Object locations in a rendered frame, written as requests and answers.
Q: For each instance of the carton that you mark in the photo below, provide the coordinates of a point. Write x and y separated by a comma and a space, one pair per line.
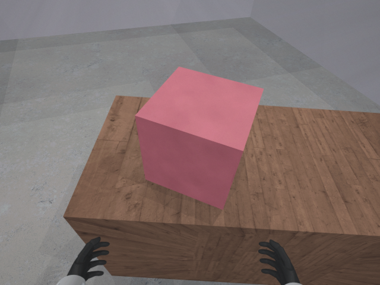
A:
193, 131

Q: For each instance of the robot left hand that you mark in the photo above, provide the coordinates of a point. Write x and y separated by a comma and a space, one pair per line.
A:
83, 262

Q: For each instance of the pedestal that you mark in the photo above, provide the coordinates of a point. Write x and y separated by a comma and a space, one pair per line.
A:
308, 179

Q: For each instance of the robot right hand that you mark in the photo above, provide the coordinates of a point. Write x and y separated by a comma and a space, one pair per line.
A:
285, 270

